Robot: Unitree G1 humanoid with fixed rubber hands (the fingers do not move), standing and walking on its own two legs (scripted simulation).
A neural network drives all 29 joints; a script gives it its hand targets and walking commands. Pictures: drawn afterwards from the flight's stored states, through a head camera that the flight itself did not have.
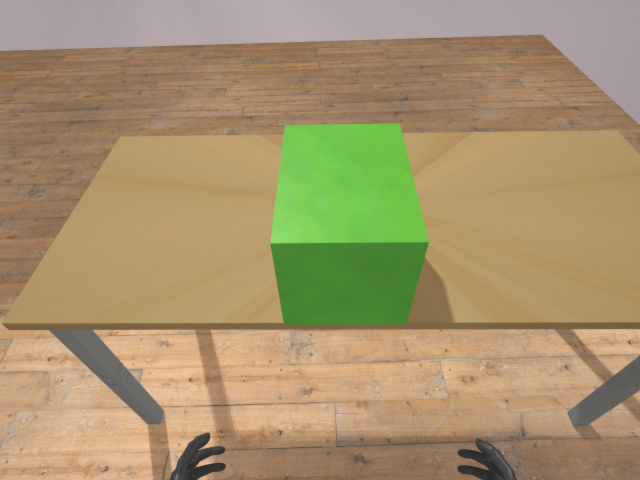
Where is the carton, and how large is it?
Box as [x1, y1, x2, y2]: [270, 123, 428, 324]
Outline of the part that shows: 399,123 285,125 270,242 284,324 367,324 406,322 428,240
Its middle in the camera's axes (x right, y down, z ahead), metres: +0.05 -0.03 +0.70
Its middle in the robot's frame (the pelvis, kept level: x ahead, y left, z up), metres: +0.55 -0.03 -0.02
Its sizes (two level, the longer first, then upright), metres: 0.296 0.213 0.214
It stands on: a table, 0.65 m high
